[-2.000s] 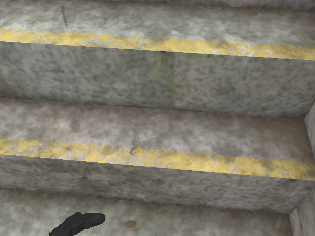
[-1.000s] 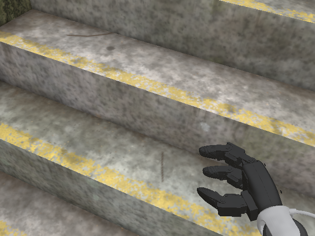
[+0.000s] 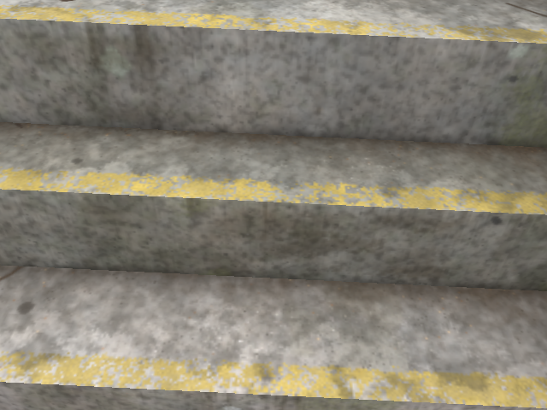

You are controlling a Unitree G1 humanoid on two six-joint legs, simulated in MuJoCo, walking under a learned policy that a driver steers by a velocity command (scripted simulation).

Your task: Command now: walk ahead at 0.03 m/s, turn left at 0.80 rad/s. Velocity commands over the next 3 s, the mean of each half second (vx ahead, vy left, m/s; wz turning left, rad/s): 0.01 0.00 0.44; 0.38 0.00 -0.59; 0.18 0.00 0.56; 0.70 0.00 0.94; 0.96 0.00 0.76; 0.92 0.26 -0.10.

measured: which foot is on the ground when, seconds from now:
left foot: up 0.00-0.04, down 0.06-0.90, up 0.92-1.00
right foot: down 0.00-0.08, up 0.10-0.84, down 0.86-1.00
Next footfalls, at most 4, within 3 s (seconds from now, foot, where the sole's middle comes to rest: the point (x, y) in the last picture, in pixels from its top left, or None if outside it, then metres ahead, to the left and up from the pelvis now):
0.06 left None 0.10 0.12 -0.75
0.86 right None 0.26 -0.20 -0.52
1.42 left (328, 356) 0.49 -0.11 -0.33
1.96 right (412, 151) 0.77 -0.29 -0.10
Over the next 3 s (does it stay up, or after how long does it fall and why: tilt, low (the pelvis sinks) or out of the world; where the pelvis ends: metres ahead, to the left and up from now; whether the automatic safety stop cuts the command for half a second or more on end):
stays up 0.61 0.07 0.50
